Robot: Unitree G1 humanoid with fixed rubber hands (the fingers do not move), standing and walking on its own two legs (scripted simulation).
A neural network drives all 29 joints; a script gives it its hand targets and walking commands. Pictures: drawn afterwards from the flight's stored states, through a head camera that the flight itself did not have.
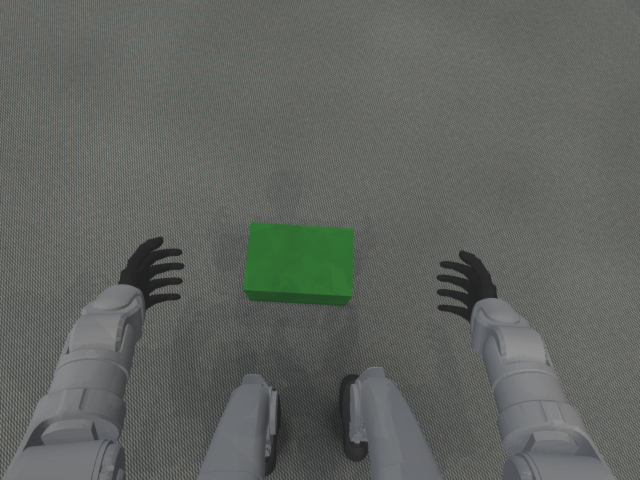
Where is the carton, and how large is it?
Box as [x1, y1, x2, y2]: [243, 222, 353, 305]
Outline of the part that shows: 250,222 243,290 251,300 345,305 351,296 352,287 353,229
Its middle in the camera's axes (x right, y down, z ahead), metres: -0.05 +0.06 +1.05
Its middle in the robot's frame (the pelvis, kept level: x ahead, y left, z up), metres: +0.51 +0.02 -0.61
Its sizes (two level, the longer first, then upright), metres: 0.267 0.177 0.156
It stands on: the floor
